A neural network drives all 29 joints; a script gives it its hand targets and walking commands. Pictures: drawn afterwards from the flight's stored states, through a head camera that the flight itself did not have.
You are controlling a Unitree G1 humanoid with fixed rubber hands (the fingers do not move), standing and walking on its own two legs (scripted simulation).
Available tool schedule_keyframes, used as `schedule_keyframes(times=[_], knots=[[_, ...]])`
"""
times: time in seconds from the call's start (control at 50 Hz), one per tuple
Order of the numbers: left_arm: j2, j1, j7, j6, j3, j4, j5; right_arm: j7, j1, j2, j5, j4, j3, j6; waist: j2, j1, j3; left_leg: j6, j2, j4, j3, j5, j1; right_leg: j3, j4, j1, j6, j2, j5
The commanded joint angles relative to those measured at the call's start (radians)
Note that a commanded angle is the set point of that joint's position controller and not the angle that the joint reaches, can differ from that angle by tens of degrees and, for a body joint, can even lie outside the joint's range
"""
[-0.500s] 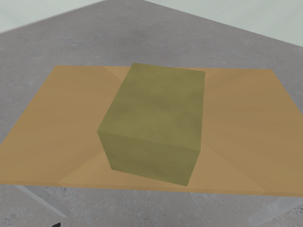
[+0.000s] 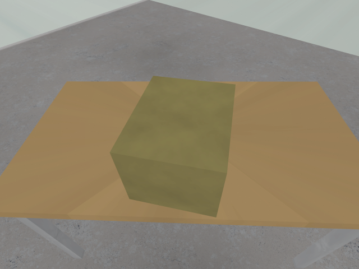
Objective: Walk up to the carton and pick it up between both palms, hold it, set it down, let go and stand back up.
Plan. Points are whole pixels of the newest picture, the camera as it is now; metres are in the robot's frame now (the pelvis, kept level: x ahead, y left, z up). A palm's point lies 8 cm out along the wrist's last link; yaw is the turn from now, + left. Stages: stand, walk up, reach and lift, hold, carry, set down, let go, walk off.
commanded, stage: stand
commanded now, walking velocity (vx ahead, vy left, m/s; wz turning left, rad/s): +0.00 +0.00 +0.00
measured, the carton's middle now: (182, 141) +0.46 +0.03 -0.01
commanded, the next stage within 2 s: none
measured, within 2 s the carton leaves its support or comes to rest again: neither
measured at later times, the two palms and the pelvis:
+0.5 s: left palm out of the picture +0.03 +0.29 -0.11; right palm out of the picture +0.07 -0.24 -0.14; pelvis -0.01 +0.00 +0.00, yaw +0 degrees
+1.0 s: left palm out of the picture +0.05 +0.29 -0.11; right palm out of the picture +0.07 -0.24 -0.14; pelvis +0.00 +0.01 +0.00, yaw +0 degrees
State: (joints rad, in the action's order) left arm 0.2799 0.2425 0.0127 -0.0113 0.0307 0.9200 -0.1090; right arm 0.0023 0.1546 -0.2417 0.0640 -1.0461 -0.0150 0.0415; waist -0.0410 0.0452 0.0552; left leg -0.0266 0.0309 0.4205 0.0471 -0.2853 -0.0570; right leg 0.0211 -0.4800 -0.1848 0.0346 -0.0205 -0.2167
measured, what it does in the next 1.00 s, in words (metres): stands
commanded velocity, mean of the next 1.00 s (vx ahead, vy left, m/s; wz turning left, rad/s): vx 0.00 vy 0.00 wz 0.00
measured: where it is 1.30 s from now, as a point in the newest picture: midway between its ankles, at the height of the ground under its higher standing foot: outside the picture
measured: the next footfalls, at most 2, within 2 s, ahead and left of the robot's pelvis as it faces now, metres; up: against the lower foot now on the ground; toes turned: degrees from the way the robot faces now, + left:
none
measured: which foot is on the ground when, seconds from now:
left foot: down 0.00-1.00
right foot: down 0.00-1.00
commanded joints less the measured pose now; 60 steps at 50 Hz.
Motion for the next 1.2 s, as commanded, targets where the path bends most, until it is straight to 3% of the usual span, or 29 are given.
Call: schedule_keyframes(times=[0.0,0.06,0.12,0.14,0.16,0.2,0.22,0.3,0.38,0.42,0.48,0.52,0.54,0.6,0.72,0.74,0.76,0.8,0.82,0.84,0.9,0.92,1.0,1.02,1.04,1.08,1.12,1.16,1.18], knots=[[0.241,-0.096,0.011,-0.038,0.039,-0.028,0.137,0.008,-0.062,-0.294,-0.107,0.047,-0.057,0.012,0.048,-0.037,-0.055,0.005,-0.15,-0.177,-0.151,0.16,-0.028,-0.161,0.141,0.062,0.024,0.157,0.196],[0.268,-0.099,0.013,-0.04,0.041,-0.006,0.136,0.003,-0.066,-0.288,-0.109,0.048,-0.059,0.01,0.075,-0.048,-0.027,-0.011,-0.146,-0.162,-0.16,0.104,-0.031,-0.171,0.163,0.028,0.031,0.154,0.14],[0.249,-0.108,0.013,-0.035,0.035,-0.013,0.133,0.005,-0.072,-0.289,-0.114,0.043,-0.057,0.01,-0.001,-0.04,0.011,-0.01,-0.143,-0.19,-0.152,0.024,-0.086,-0.174,0.19,0.012,0.032,0.156,0.078],[0.272,-0.091,0.011,-0.041,0.047,-0.005,0.134,0.002,-0.063,-0.269,-0.115,0.028,-0.045,0.006,0.037,-0.03,0.033,-0.012,-0.145,-0.189,-0.163,0.046,-0.076,-0.166,0.184,0.0,0.026,0.145,0.037],[0.241,-0.114,0.008,-0.037,0.031,-0.001,0.145,0.002,-0.052,-0.274,-0.113,0.035,-0.048,0.008,0.09,-0.052,0.056,-0.009,-0.143,-0.186,-0.163,0.02,-0.09,-0.17,0.201,-0.028,0.025,0.139,0.005],[0.258,-0.099,0.009,-0.042,0.042,0.001,0.139,-0.002,-0.051,-0.286,-0.105,0.021,-0.055,0.005,0.05,-0.03,0.036,-0.017,-0.15,-0.185,-0.168,-0.018,-0.085,-0.189,0.221,-0.02,0.031,0.149,-0.063],[0.261,-0.117,0.009,-0.039,0.041,0.002,0.146,-0.002,-0.062,-0.289,-0.113,0.031,-0.061,0.007,0.036,-0.05,0.024,-0.018,-0.143,-0.19,-0.17,-0.057,-0.094,-0.189,0.22,-0.009,0.029,0.144,-0.061],[0.26,-0.097,0.007,-0.047,0.038,0.014,0.137,-0.001,-0.065,-0.281,-0.105,0.011,-0.054,0.006,0.072,-0.035,0.05,-0.017,-0.144,-0.2,-0.155,0.002,-0.082,-0.193,0.201,-0.022,0.028,0.148,0.049],[0.255,-0.104,0.006,-0.041,0.038,0.027,0.139,-0.004,-0.035,-0.296,-0.113,0.012,-0.056,0.014,0.028,-0.039,0.033,0.005,-0.166,-0.216,-0.168,0.035,-0.113,-0.159,0.171,0.031,0.015,0.15,0.058],[0.243,-0.097,0.006,-0.041,0.033,0.031,0.131,-0.001,-0.083,-0.31,-0.107,0.02,-0.059,0.014,0.009,-0.013,0.023,0.001,-0.17,-0.21,-0.171,0.061,-0.095,-0.166,0.18,0.023,0.024,0.15,0.071],[0.264,-0.092,0.004,-0.048,0.046,0.023,0.138,0.003,-0.048,-0.29,-0.105,0.017,-0.055,0.017,0.045,-0.027,-0.031,-0.002,-0.162,-0.192,-0.159,0.117,-0.04,-0.172,0.171,0.054,0.023,0.152,0.124],[0.241,-0.09,-0.001,-0.045,0.032,0.035,0.128,0.003,-0.069,-0.302,-0.106,0.014,-0.048,0.018,0.025,-0.029,0.02,0.002,-0.17,-0.183,-0.155,0.136,-0.05,-0.184,0.185,0.013,0.028,0.155,0.168],[0.254,-0.098,0.002,-0.048,0.034,0.031,0.131,0.004,-0.038,-0.289,-0.101,0.013,-0.05,0.016,0.048,-0.049,-0.014,-0.001,-0.171,-0.187,-0.161,0.16,-0.031,-0.169,0.166,0.027,0.031,0.157,0.179],[0.245,-0.091,0.007,-0.042,0.035,0.042,0.131,0.008,-0.05,-0.289,-0.101,0.006,-0.05,0.016,0.018,-0.045,-0.027,0.019,-0.178,-0.191,-0.158,0.239,-0.039,-0.162,0.154,0.041,0.019,0.141,0.179],[0.255,-0.106,0.007,-0.038,0.036,0.052,0.129,0.01,-0.028,-0.266,-0.098,0.008,-0.045,0.01,0.05,-0.034,-0.032,-0.002,-0.161,-0.183,-0.14,0.152,-0.032,-0.177,0.171,0.057,0.031,0.156,0.205],[0.261,-0.106,0.007,-0.035,0.039,0.04,0.129,0.01,-0.075,-0.291,-0.108,0.014,-0.049,0.011,0.031,-0.02,-0.029,0.003,-0.164,-0.191,-0.141,0.17,-0.053,-0.168,0.161,0.054,0.027,0.151,0.205],[0.253,-0.124,0.009,-0.033,0.037,0.042,0.135,0.013,-0.052,-0.282,-0.101,0.01,-0.052,0.01,0.011,-0.038,0.007,0.019,-0.165,-0.195,-0.15,0.168,-0.071,-0.155,0.166,0.043,0.02,0.141,0.165],[0.25,-0.121,0.01,-0.035,0.041,0.048,0.134,0.012,-0.078,-0.287,-0.106,0.006,-0.047,0.012,0.034,-0.027,-0.029,0.009,-0.165,-0.192,-0.141,0.173,-0.052,-0.169,0.175,0.061,0.024,0.147,0.172],[0.261,-0.136,0.009,-0.038,0.041,0.042,0.143,0.012,-0.077,-0.278,-0.1,0.015,-0.044,0.013,0.03,-0.046,-0.059,0.004,-0.168,-0.187,-0.154,0.181,-0.018,-0.166,0.164,0.055,0.031,0.148,0.18],[0.246,-0.144,0.008,-0.039,0.039,0.037,0.134,0.012,-0.068,-0.285,-0.103,0.021,-0.043,0.014,-0.009,-0.045,-0.015,0.001,-0.171,-0.178,-0.147,0.201,-0.048,-0.16,0.168,0.055,0.026,0.146,0.192],[0.232,-0.128,0.006,-0.04,0.028,0.055,0.129,0.015,-0.054,-0.288,-0.099,0.016,-0.047,0.014,0.042,-0.045,-0.038,0.01,-0.18,-0.193,-0.157,0.216,-0.022,-0.15,0.163,0.063,0.017,0.145,0.208],[0.257,-0.132,0.007,-0.039,0.036,0.057,0.135,0.012,-0.064,-0.292,-0.101,0.01,-0.051,0.014,0.052,-0.026,-0.014,0.002,-0.167,-0.188,-0.16,0.198,-0.047,-0.15,0.161,0.059,0.015,0.144,0.196],[0.236,-0.16,0.007,-0.036,0.03,0.056,0.137,0.013,-0.073,-0.276,-0.101,0.025,-0.053,0.015,0.048,-0.056,-0.011,0.027,-0.198,-0.189,-0.162,0.242,-0.024,-0.155,0.164,0.017,0.024,0.14,0.19],[0.244,-0.12,0.004,-0.035,0.034,0.058,0.127,0.013,-0.06,-0.295,-0.106,0.01,-0.05,0.012,0.005,-0.025,-0.049,0.024,-0.177,-0.179,-0.135,0.255,-0.024,-0.161,0.168,0.063,0.019,0.149,0.201],[0.24,-0.118,0.005,-0.04,0.034,0.067,0.131,0.015,-0.049,-0.273,-0.113,0.012,-0.049,0.013,0.039,-0.03,-0.05,-0.005,-0.166,-0.18,-0.146,0.19,-0.007,-0.166,0.164,0.055,0.024,0.158,0.18],[0.265,-0.152,0.009,-0.036,0.041,0.066,0.131,0.012,-0.059,-0.264,-0.107,0.023,-0.046,0.012,0.082,-0.028,-0.016,-0.01,-0.175,-0.199,-0.156,0.163,-0.045,-0.176,0.174,0.053,0.03,0.159,0.158],[0.235,-0.137,0.005,-0.029,0.031,0.057,0.13,0.014,-0.068,-0.276,-0.105,0.006,-0.046,0.012,-0.021,-0.025,-0.006,0.014,-0.166,-0.208,-0.137,0.134,-0.065,-0.166,0.188,0.044,0.017,0.15,0.14],[0.245,-0.145,0.002,-0.043,0.034,0.063,0.138,0.01,-0.078,-0.287,-0.11,0.02,-0.046,0.016,0.01,-0.032,0.024,-0.01,-0.174,-0.205,-0.155,0.075,-0.055,-0.173,0.182,0.001,0.028,0.147,0.104],[0.257,-0.116,-0.001,-0.039,0.037,0.073,0.131,0.012,-0.055,-0.286,-0.108,0.016,-0.05,0.01,0.085,-0.029,-0.007,-0.009,-0.185,-0.208,-0.16,0.088,-0.045,-0.161,0.185,0.024,0.023,0.139,0.1]])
